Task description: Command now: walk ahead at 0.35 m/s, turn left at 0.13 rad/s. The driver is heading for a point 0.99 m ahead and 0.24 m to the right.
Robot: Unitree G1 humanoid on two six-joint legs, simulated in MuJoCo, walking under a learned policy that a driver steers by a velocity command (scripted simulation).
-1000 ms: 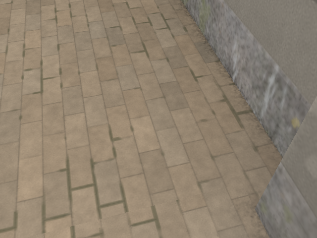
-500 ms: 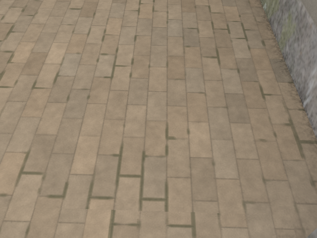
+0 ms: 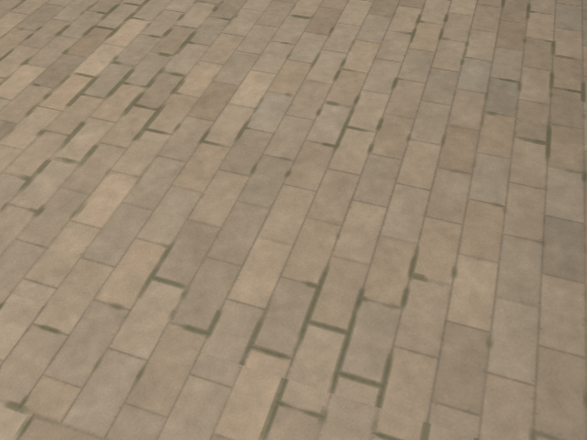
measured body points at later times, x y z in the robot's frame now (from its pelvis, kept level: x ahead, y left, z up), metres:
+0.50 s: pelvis +0.27 +0.17 +0.02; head +0.29 +0.18 +0.47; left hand +0.31 +0.42 -0.13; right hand +0.41 -0.06 -0.09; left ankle +0.36 +0.26 -0.59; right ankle +0.10 -0.01 -0.51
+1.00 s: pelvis +0.53 +0.14 +0.13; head +0.53 +0.14 +0.58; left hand +0.81 +0.26 +0.04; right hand +0.44 -0.07 -0.02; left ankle +0.36 +0.27 -0.59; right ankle +0.59 -0.02 -0.56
